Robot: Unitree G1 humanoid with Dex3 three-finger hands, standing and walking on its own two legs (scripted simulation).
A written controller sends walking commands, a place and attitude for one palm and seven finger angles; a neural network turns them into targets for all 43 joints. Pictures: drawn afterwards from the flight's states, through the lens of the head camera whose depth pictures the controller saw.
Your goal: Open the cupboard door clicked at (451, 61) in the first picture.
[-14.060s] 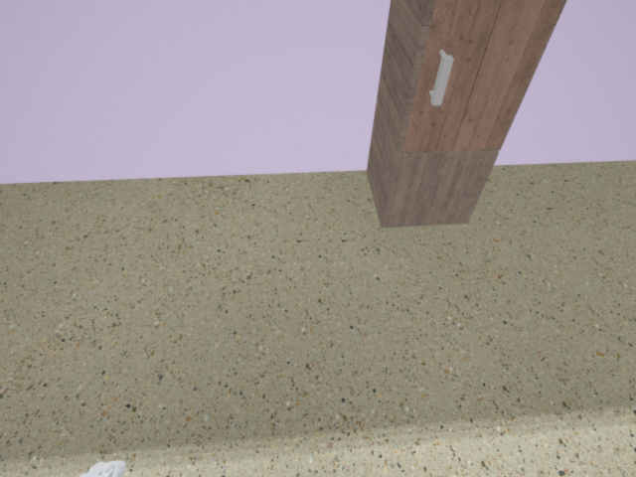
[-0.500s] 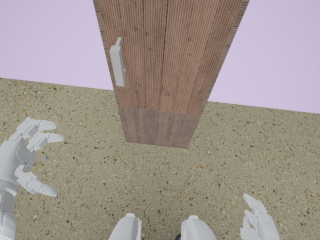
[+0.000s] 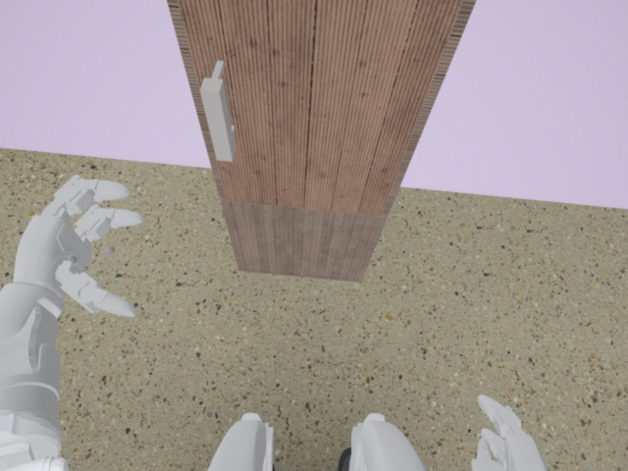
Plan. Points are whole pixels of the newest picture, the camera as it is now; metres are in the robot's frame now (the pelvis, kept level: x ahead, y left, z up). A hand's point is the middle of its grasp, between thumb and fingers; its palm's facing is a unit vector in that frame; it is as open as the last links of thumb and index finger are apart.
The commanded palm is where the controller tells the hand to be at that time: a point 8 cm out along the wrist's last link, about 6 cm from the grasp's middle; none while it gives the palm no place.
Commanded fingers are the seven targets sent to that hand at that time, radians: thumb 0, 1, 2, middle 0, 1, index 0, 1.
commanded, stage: move the hooked fingers beside the handle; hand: left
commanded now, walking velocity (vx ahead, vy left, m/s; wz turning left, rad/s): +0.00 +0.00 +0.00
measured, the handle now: (222, 112) +0.62 +0.16 +0.03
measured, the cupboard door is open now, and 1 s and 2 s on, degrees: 0 0 0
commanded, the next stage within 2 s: none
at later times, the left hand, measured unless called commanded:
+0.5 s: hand (138, 188) +0.45 +0.25 +0.04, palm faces -0.07 -1.00 -0.02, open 14.0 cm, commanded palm +0.45 +0.29 +0.04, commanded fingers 0.00 -0.50 0.30 -0.30 -1.20 -0.30 -1.20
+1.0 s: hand (167, 140) +0.54 +0.23 +0.05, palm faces -0.07 -1.00 -0.01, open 14.0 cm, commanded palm +0.53 +0.26 +0.04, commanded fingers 0.00 -0.50 0.30 -0.30 -1.20 -0.30 -1.20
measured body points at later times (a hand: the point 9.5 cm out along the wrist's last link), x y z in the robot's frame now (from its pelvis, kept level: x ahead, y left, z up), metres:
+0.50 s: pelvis +0.00 +0.00 -0.01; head +0.14 +0.03 +0.42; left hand +0.45 +0.30 +0.05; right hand +0.06 -0.27 -0.11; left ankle +0.02 +0.10 -0.65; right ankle +0.04 -0.12 -0.65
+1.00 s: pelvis +0.00 +0.01 -0.02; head +0.17 +0.03 +0.39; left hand +0.54 +0.28 +0.05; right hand -0.01 -0.26 -0.12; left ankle +0.02 +0.10 -0.65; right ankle +0.04 -0.12 -0.65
